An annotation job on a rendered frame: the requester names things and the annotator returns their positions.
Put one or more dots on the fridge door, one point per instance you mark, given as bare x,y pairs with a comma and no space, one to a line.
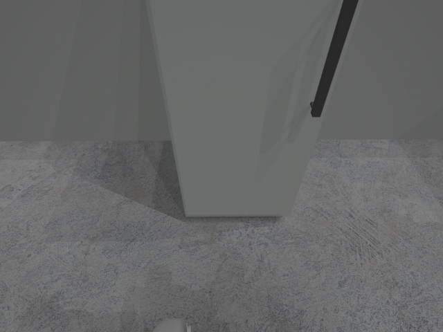
239,78

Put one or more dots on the left robot thigh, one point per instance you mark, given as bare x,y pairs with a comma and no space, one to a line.
173,325

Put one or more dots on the handle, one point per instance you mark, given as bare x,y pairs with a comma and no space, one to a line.
341,30

